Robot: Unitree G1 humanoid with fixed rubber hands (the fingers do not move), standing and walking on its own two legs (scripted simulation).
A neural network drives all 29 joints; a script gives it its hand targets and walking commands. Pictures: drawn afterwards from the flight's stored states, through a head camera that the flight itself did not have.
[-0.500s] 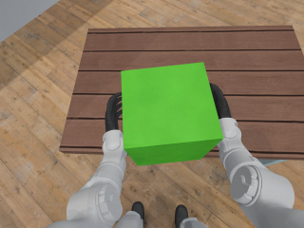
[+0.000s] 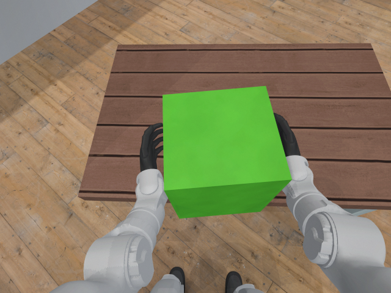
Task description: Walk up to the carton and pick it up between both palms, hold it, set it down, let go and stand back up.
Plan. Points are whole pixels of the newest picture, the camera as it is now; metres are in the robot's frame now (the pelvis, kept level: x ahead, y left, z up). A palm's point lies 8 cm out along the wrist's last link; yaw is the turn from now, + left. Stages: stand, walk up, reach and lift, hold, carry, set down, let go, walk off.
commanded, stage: reach and lift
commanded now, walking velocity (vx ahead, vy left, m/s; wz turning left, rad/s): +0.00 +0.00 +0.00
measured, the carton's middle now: (217, 160) +0.39 +0.00 -0.05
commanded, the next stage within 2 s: none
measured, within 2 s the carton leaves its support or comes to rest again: leaves its support in 0.12 s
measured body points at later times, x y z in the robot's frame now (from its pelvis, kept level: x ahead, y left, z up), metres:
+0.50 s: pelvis -0.02 -0.01 +0.01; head +0.01 -0.01 +0.46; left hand +0.39 +0.16 +0.07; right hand +0.42 -0.14 +0.09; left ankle +0.01 +0.14 -0.72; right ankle +0.01 -0.11 -0.72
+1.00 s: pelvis +0.01 +0.00 +0.03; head +0.02 +0.01 +0.48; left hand +0.39 +0.17 +0.09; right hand +0.41 -0.13 +0.11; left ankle +0.01 +0.14 -0.72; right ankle +0.01 -0.11 -0.72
